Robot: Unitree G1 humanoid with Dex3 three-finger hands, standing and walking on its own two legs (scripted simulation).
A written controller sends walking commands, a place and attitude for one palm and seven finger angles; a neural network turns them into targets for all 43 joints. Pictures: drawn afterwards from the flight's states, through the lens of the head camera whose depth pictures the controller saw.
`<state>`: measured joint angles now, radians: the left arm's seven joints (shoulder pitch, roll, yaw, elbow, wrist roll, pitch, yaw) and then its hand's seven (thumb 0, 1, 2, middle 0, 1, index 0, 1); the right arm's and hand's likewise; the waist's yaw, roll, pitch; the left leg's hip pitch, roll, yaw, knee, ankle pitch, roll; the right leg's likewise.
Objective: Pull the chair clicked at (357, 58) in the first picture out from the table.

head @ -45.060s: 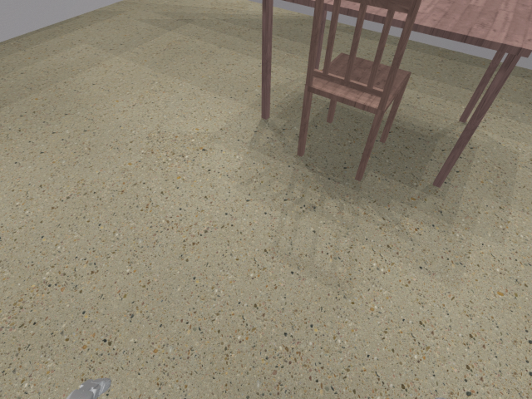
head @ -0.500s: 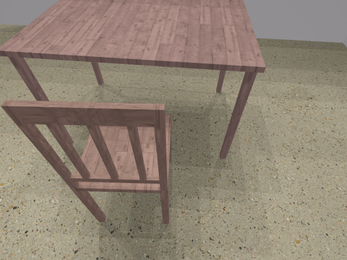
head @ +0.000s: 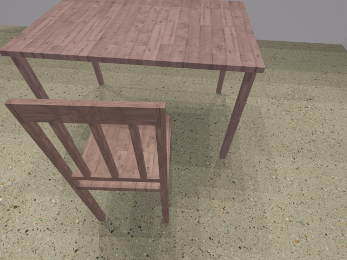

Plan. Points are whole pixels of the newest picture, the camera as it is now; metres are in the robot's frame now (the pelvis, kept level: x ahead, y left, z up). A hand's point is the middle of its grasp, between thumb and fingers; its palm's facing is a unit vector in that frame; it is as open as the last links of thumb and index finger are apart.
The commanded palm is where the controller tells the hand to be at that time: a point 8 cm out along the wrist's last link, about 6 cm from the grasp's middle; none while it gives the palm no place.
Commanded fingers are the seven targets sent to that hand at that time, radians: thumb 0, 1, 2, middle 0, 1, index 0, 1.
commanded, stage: look again from close up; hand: left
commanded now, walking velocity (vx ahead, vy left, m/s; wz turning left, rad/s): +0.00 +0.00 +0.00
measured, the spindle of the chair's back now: (106, 152) +0.43 +0.25 -0.09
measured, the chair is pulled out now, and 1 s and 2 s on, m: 0.29 0.29 0.29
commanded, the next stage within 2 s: raise the hand toward the chair's back in 0.20 s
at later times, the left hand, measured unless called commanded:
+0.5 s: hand (88, 246) +0.16 +0.20 -0.04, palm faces +0.25 -0.95 -0.19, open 7.6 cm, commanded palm +0.09 +0.22 -0.07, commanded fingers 0.00 0.64 0.79 -0.17 -0.26 -0.17 -0.26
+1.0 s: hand (104, 249) +0.15 +0.17 -0.05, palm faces -0.04 -1.00 -0.07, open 11.7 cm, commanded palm +0.12 +0.24 -0.06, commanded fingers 0.00 0.06 0.54 -0.12 -0.17 -0.12 -0.17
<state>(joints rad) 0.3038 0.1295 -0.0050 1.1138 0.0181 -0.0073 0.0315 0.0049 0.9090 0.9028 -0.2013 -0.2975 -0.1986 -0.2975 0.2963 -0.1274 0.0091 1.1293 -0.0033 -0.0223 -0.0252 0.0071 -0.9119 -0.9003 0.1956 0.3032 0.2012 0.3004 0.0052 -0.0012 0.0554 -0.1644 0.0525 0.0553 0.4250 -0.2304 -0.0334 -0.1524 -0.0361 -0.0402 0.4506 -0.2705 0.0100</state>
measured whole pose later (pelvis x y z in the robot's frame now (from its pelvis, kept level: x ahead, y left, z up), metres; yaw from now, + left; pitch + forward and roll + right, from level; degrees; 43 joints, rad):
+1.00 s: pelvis -0.06 +0.00 -0.12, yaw +3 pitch +15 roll -3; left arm 0.35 0.19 0.07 -0.08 -0.24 -0.53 -0.30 0.01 0.28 0.64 -0.13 -0.20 -0.13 -0.20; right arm 0.11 -0.19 0.03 0.55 0.02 -0.22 -0.04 0.01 -0.90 -0.90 0.20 0.30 0.21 0.30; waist 0.05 0.06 -0.12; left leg -1.08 0.06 -0.08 1.32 -0.51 -0.04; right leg -0.99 -0.05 -0.12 1.28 -0.56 0.00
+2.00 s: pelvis -0.03 +0.01 -0.09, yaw +3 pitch +15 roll -3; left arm 0.27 0.26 0.25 0.07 -0.28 -0.36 -0.30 -0.01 -0.50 0.30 -0.06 -0.08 -0.06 -0.08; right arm 0.23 -0.24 -0.01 0.57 0.03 -0.19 -0.06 0.01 -0.90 -0.90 0.20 0.30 0.21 0.30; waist -0.02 0.05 -0.13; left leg -0.93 0.06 -0.04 1.16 -0.50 -0.02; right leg -0.85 -0.05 -0.09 1.11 -0.53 0.02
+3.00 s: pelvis -0.03 +0.01 -0.10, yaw +2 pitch +18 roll -2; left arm 0.14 0.26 0.23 0.19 -0.26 -0.36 -0.29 -0.01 -0.50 0.30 -0.06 -0.08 -0.06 -0.08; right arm 0.23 -0.25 -0.01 0.56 0.02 -0.18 -0.05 0.01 -0.90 -0.90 0.20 0.30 0.21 0.30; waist -0.03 0.04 -0.14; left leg -1.00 0.06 -0.03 1.19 -0.50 -0.02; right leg -0.93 -0.05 -0.07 1.16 -0.54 0.02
